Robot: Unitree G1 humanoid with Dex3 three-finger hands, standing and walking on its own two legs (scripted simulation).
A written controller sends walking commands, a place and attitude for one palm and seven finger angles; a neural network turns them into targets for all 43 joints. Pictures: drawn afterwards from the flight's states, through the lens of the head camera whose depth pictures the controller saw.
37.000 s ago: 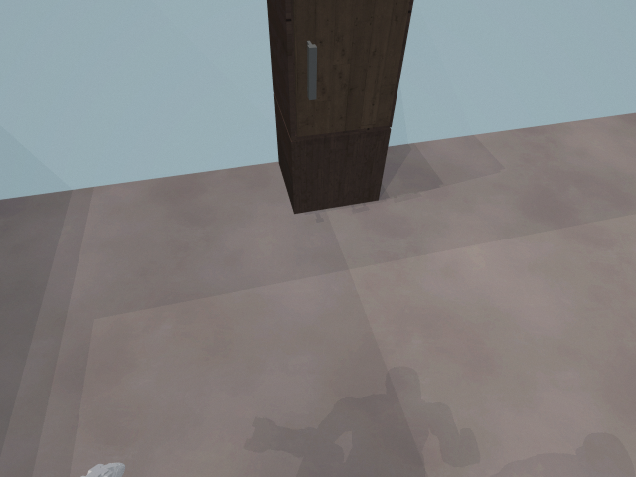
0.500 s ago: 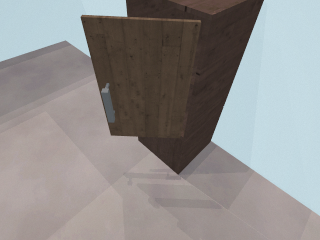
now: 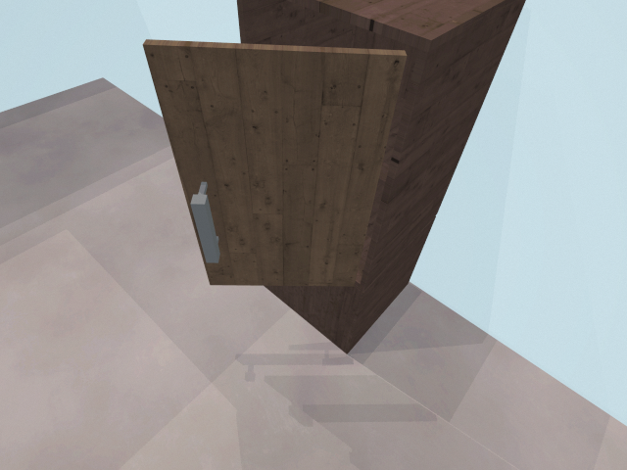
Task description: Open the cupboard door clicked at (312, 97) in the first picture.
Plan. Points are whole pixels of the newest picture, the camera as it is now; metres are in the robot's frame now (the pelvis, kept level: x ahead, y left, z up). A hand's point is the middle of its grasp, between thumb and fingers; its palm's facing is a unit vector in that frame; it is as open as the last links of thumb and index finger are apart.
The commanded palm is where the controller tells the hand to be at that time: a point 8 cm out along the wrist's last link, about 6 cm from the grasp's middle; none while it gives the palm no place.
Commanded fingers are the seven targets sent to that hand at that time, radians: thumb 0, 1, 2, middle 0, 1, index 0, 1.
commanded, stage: come to a stop and stand still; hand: left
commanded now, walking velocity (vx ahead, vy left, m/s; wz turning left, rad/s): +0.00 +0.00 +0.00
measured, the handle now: (208, 223) +0.57 +0.23 -0.09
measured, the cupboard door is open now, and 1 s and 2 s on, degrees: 42 42 42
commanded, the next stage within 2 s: look again from close up in 1.14 s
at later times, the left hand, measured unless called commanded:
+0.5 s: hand out of the picture +0.11 +0.19 -0.19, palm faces +0.11 -0.98 -0.17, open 7.3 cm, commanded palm none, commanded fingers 0.00 0.90 0.90 -0.20 -0.30 -0.20 -0.30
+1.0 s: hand out of the picture -0.02 +0.19 -0.18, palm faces +0.05 -0.98 -0.20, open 7.4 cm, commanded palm none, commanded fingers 0.00 0.90 0.90 -0.20 -0.30 -0.20 -0.30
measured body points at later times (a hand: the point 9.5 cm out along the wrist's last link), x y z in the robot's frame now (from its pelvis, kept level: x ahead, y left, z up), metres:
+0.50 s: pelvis +0.03 +0.02 -0.01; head +0.05 +0.03 +0.43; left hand +0.10 +0.24 -0.17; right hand +0.08 -0.22 -0.16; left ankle +0.02 +0.11 -0.74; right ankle +0.09 -0.13 -0.73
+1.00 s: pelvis -0.01 +0.02 +0.00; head +0.00 +0.02 +0.45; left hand -0.02 +0.24 -0.16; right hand +0.04 -0.22 -0.16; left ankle +0.02 +0.11 -0.74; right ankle +0.01 -0.11 -0.74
